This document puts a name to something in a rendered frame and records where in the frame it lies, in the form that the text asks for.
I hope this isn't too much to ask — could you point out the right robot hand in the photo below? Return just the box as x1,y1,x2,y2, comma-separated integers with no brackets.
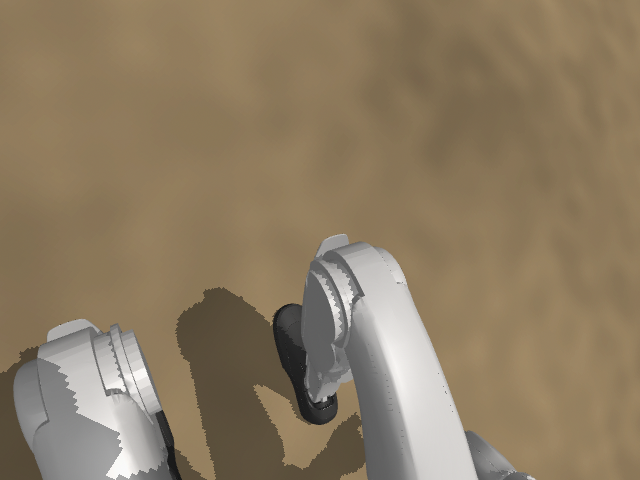
464,430,517,480

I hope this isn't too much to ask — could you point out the right robot foot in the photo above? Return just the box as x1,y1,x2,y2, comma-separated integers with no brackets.
273,304,338,425

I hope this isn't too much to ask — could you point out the left robot foot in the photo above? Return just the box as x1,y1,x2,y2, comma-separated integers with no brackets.
155,409,182,480

